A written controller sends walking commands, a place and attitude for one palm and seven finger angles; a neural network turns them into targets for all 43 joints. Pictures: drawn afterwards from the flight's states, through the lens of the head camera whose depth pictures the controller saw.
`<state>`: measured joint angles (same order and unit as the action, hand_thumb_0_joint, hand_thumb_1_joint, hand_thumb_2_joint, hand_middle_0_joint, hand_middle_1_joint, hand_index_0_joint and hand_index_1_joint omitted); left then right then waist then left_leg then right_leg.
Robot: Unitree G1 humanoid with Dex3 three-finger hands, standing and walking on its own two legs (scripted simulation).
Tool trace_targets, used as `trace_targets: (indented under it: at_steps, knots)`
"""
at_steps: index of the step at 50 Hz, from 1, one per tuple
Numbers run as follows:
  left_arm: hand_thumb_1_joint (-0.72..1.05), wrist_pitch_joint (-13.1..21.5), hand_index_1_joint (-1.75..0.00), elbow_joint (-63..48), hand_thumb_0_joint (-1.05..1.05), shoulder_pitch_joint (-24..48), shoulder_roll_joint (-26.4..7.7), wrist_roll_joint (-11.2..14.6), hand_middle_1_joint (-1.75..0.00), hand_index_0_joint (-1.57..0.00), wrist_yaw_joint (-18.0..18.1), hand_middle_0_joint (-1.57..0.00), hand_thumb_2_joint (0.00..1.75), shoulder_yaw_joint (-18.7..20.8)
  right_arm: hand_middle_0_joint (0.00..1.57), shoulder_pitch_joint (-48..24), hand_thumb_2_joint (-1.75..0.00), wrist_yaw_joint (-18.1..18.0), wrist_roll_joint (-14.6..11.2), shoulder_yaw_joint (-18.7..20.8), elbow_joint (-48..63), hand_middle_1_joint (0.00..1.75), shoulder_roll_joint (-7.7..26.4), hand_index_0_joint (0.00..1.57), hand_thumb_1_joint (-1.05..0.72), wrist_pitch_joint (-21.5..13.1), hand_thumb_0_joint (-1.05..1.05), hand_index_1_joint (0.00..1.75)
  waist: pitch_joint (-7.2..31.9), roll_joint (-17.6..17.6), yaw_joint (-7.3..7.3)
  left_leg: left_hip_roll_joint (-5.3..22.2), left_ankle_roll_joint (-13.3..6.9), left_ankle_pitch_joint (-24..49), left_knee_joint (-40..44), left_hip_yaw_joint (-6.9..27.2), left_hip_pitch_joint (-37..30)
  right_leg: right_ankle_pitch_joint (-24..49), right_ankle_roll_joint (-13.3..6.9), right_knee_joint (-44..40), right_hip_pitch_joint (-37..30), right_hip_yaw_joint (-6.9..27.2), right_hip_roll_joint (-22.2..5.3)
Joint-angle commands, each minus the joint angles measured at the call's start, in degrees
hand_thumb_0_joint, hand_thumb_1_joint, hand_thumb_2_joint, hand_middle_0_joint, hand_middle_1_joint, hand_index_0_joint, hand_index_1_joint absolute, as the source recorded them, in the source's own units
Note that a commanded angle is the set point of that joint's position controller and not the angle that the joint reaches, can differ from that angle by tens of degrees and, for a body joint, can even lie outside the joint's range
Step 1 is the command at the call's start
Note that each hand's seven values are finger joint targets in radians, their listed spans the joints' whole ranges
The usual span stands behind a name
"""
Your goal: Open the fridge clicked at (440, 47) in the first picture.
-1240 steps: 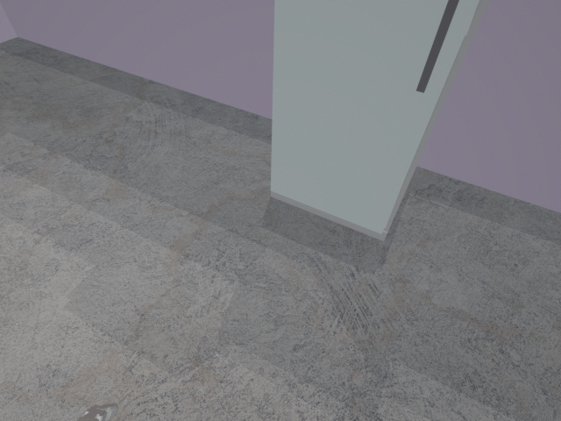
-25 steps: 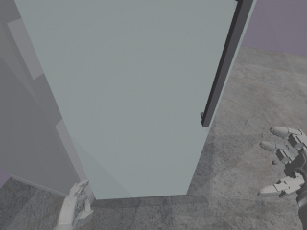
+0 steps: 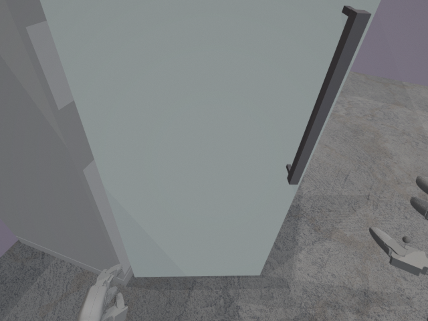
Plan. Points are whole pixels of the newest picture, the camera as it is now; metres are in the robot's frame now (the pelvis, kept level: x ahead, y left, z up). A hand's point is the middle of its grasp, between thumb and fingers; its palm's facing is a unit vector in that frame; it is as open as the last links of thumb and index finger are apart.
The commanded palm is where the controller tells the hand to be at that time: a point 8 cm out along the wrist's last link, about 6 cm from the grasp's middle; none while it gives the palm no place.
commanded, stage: draw the hand back to the body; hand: right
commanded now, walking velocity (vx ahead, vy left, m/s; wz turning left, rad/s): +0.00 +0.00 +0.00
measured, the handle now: (314, 112) +0.47 -0.20 +0.20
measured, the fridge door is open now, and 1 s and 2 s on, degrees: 69 69 69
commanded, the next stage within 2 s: step back with the hand held close in 0.60 s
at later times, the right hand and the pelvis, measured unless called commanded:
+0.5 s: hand (405, 239) +0.20 -0.27 +0.15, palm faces +0.48 +0.79 -0.38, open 7.5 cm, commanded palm +0.15 -0.30 +0.17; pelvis +0.02 +0.01 +0.00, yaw +0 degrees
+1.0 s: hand (414, 246) +0.19 -0.28 +0.15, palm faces +0.38 +0.80 -0.46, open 7.4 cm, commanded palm +0.13 -0.32 +0.18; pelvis -0.01 -0.02 +0.00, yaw +0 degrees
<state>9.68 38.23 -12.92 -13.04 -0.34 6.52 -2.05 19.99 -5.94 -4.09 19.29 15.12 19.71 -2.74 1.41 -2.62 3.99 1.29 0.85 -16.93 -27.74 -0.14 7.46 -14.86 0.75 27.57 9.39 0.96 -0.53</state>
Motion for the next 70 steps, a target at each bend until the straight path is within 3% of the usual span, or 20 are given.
trace_targets:
  at_steps: [1, 5, 11, 18, 23, 28, 34, 35, 36, 37, 38, 39, 41, 45, 51, 56, 61, 63, 67, 70]
  knots:
    - [0.9, 3.16, -0.3, -10.08, 0.0, 9.51, -5.78, 0.17, -0.3, -0.2, 0.02, -0.2, 0.9, 2.37, 0.21, -4.51, -0.73, -0.62, -0.3, 6.47, 12.28, 0.51, 10.78, 0.21, -0.54, -4.14, 0.0, 0.51, 2.15, -0.05, 0.57, -0.79, -1.01, 9.96, 5.58, -1.84, 1.28, 9.58, -2.41, -5.03, -1.56, -2.16, 0.12]
    - [0.9, 2.67, -0.3, -10.35, 0.0, 9.64, -5.75, 0.04, -0.3, -0.2, -0.07, -0.2, 0.9, 2.66, 0.21, -2.3, -0.8, -0.37, -0.57, 7.86, 13.02, 0.43, 11.63, 0.21, -0.68, -4.14, 0.0, 0.43, 1.72, 2.44, 0.77, -1.1, -0.68, 11.49, 6.53, -1.81, 1.26, 10.62, -2.61, -4.81, -1.97, -2.35, 0.0]
    - [0.9, 2.7, -0.3, -10.68, 0.0, 9.57, -5.11, -0.22, -0.3, -0.2, -0.12, -0.2, 0.9, 2.47, 0.2, -2.22, -0.9, -0.47, -0.16, 8.07, 19.28, 0.3, 11.86, 0.2, -0.9, -4.66, 0.0, 0.3, 4.44, -2.44, 0.66, -0.83, -0.88, 14.88, 5.93, -1.7, -0.46, 13.41, -2.49, -4.34, -3.87, -2.79, 0.36]
    - [0.9, 1.7, -0.3, -10.36, 0.0, 8.94, -5.09, -0.25, -0.3, -0.2, 0.09, -0.2, 0.9, 2.57, 0.2, -2.24, -0.9, -0.46, -0.08, 7.42, 16.04, 0.3, 10.71, 0.2, -0.9, -3.53, 0.0, 0.3, 2.0, 1.8, 0.2, -1.04, -0.59, 15.81, 5.86, -2.07, 0.78, 14.01, -2.61, -4.4, -3.11, -2.8, 0.25]
    - [0.9, 0.98, -0.3, -10.7, 0.0, 9.17, -5.03, -0.31, -0.3, -0.2, 0.1, -0.2, 0.9, 2.57, 0.2, -1.95, -0.9, -0.26, -0.22, 7.44, 15.87, 0.3, 10.69, 0.2, -0.9, -3.14, 0.0, 0.3, 3.75, 1.48, 0.58, -0.8, -0.5, 17.29, 5.59, -1.98, -0.49, 15.23, -2.78, -4.32, -3.72, -2.79, 0.37]
    - [0.9, 1.35, -0.3, -10.73, 0.0, 9.48, -4.8, -0.5, -0.3, -0.2, -0.04, -0.2, 0.9, 2.39, 0.2, -2.65, -0.9, -0.62, 0.15, 7.74, 18.6, 0.3, 11.54, 0.2, -0.9, -3.36, 0.0, 0.3, 5.0, -2.09, 0.8, -0.77, -0.79, 17.89, 5.38, -2.05, -1.33, 16.2, -2.49, -4.32, -4.37, -2.67, 0.51]
    - [0.9, 1.1, -0.3, -10.63, 0.0, 9.25, -4.74, -0.44, -0.3, -0.2, -0.23, -0.2, 0.9, 2.48, 0.2, -1.73, -0.9, -0.67, 0.02, 8.08, 17.6, 0.3, 11.3, 0.2, -0.9, -3.27, 0.0, 0.3, 3.27, -1.02, 0.71, -0.9, -0.79, 17.86, 5.48, -2.35, -0.97, 16.49, -2.26, -4.7, -3.6, -2.59, 0.24]
    - [0.9, 1.23, -0.3, -10.42, 0.0, 9.4, -4.99, -0.36, -0.3, -0.2, -0.12, -0.2, 0.9, 2.65, 0.2, -1.22, -0.9, -0.59, -0.09, 8.53, 16.54, 0.3, 11.63, 0.2, -0.9, -3.17, 0.0, 0.3, 2.26, 1.04, 0.81, -1.09, -0.71, 17.6, 6.11, -2.42, -0.57, 16.03, -2.34, -4.73, -3.19, -2.5, 0.14]
    - [0.9, 1.28, -0.3, -10.86, 0.0, 9.8, -4.77, -0.33, -0.3, -0.2, -0.3, -0.2, 0.9, 2.38, 0.2, -3.91, -0.9, -0.36, 0.07, 6.28, 19.51, 0.3, 10.13, 0.2, -0.9, -3.55, 0.0, 0.3, 3.14, -1.23, 0.42, -0.78, -0.71, 17.39, 5.9, -2.12, -0.8, 15.75, -2.45, -4.84, -3.96, -2.63, 0.35]
    - [0.9, -0.46, -0.3, -12.27, 0.0, 9.27, -6.39, 0.16, -0.3, -0.2, -0.85, -0.2, 0.9, 2.79, 0.2, -10.74, -0.9, -1.32, 0.31, 13.12, 22.55, 0.3, 17.36, 0.2, -0.9, -6.16, 0.0, 0.3, -0.48, -0.76, -1.92, 1.88, -0.76, 20.56, 9.86, 1.35, 3.42, 13.66, -3.08, -1.37, -0.43, -1.92, -0.74]
    - [0.9, -1.58, -0.3, -11.15, 0.0, 9.54, -5.77, -0.1, -0.3, -0.2, -0.88, -0.2, 0.9, 2.81, 0.2, -4.84, -0.9, -0.9, 0.31, 9.45, 16.78, 0.3, 12.88, 0.2, -0.9, -6.47, 0.0, 0.3, -0.19, 2.79, -2.5, 3.24, -0.9, 22.14, 10.18, 1.61, 4.27, 13.18, -3.01, 0.3, -0.55, -1.47, -0.39]
    - [0.9, -2.42, -0.3, -11.49, 0.0, 9.82, -5.8, -0.14, -0.3, -0.2, -1.12, -0.2, 0.9, 3.06, 0.2, -2.3, -0.9, -0.74, 0.55, 8.12, 15.68, 0.3, 11.76, 0.2, -0.9, -6.41, 0.0, 0.3, -0.16, 4.27, -2.35, 3.82, -0.96, 23.55, 10.42, 2.34, 4.58, 13.4, -2.93, 0.9, -0.4, -1.3, -0.39]
    - [0.9, -4.05, -0.3, -12.1, 0.0, 9.17, -5.79, -0.07, -0.3, -0.2, -1.33, -0.2, 0.9, 3.39, 0.2, 1.8, -0.9, -0.71, 0.56, 8.67, 14.78, 0.3, 11.66, 0.2, -0.9, -6.98, 0.0, 0.3, 1.76, 5.96, -2.52, 4.17, -0.93, 27.22, 9.22, 1.08, 3.04, 16.09, -2.62, 1.07, 0.21, -1.23, -0.43]
    - [0.9, -6.6, -0.3, -14.08, 0.0, 9.36, -6.53, 0.2, -0.3, -0.2, -1.27, -0.2, 0.9, 4.29, 0.2, 6.99, -0.9, -1.14, 0.16, 10.42, 19.1, 0.3, 13.11, 0.2, -0.9, -8.02, 0.0, 0.3, 6.89, 0.52, -2.52, 2.39, -0.23, 27.49, 6.76, -0.18, 2.01, 23.93, -2.43, -1.29, -2.23, -1.07, -1.52]
    - [0.9, -8.49, -0.3, -16.35, 0.0, 8.8, -6.37, 0.76, -0.3, -0.2, -0.66, -0.2, 0.9, 4.43, 0.2, 8.6, -0.9, -2.24, -0.27, 12.71, 25.07, 0.3, 15.5, 0.2, -0.9, -8.98, 0.0, 0.3, 10.8, -0.6, -2.64, 0.2, 0.51, 25.89, 3.24, -1.21, -1.14, 26.97, -2.51, -3.42, -0.31, 0.38, -2.77]
    - [0.9, -7.72, -0.3, -16.48, 0.0, 7.79, -7.09, 0.89, -0.3, -0.2, -0.47, -0.2, 0.9, 4.47, 0.2, 8.45, -0.9, -2.84, 0.03, 12.08, 24.33, 0.3, 14.54, 0.2, -0.9, -9.87, 0.0, 0.3, 7.76, -4.26, -2.71, -1.11, 0.91, 16.62, 1.18, -1.05, -2.35, 14.57, -3.34, -7.23, 7.97, 2.19, -4.21]
    - [0.9, -5.96, -0.3, -16.43, 0.0, 7.4, -7.68, 1.15, -0.3, -0.2, -0.65, -0.2, 0.9, 4.58, 0.2, 7.11, -0.9, -2.89, 1.34, 11.61, 21.03, 0.3, 12.77, 0.2, -0.9, -11.49, 0.0, 0.3, 1.83, -5.06, -2.79, -1.88, 0.86, 8.84, -3.19, 0.47, -8.28, -15.16, -5.66, -12.47, 26.88, 5.46, -6.18]
    - [0.9, -5.1, -0.3, -16.27, 0.0, 6.77, -7.92, 1.13, -0.3, -0.2, -0.87, -0.2, 0.9, 4.8, 0.2, 5.79, -0.9, -2.89, 2.05, 10.99, 20.9, 0.3, 12.01, 0.2, -0.9, -12.26, 0.0, 0.3, 0.67, -4.48, -2.92, -1.8, 0.74, 4.05, -2.83, 1.42, -7.6, -21.34, -5.98, -11.29, 30.59, 5.82, -6.15]
    - [0.9, -3.22, -0.3, -15.66, 0.0, 5.82, -7.73, 0.7, -0.3, -0.2, -1.12, -0.2, 0.9, 4.83, 0.2, 2.74, -0.9, -3.18, 2.92, 10.47, 23.05, 0.3, 12.56, 0.2, -0.9, -13.84, 0.0, 0.3, -0.34, -1.4, -3.49, -0.25, -0.3, -7.44, 2.62, 4.28, 0.58, -23.83, -5.38, -6.08, 28.14, 5.3, -4.3]
    - [0.9, -2.15, -0.3, -14.32, 0.0, 4.71, -7.15, 0.22, -0.3, -0.2, -1.21, -0.2, 0.9, 4.91, 0.2, 2.14, -0.9, -3.86, 2.56, 12.03, 25.97, 0.3, 15.45, 0.2, -0.9, -14.88, 0.0, 0.3, 0.58, 1.73, -3.96, 2.42, -2.11, -12.13, 9.07, 7.44, 11.35, -16.85, -3.47, 0.96, 18.24, 2.79, -1.17]
